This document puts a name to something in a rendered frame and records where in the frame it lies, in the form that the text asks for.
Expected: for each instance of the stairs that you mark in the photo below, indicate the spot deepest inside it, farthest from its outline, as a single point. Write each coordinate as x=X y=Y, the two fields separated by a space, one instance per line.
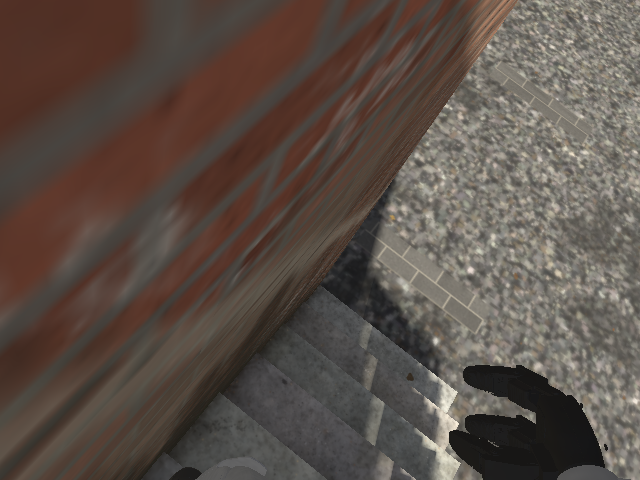
x=328 y=398

